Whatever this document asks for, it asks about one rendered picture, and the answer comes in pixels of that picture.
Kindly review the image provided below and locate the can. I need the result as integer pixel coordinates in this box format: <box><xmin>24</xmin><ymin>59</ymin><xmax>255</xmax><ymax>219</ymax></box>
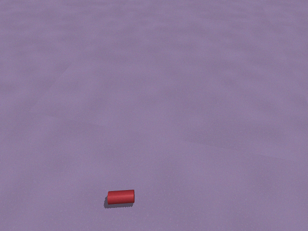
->
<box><xmin>107</xmin><ymin>190</ymin><xmax>135</xmax><ymax>205</ymax></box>

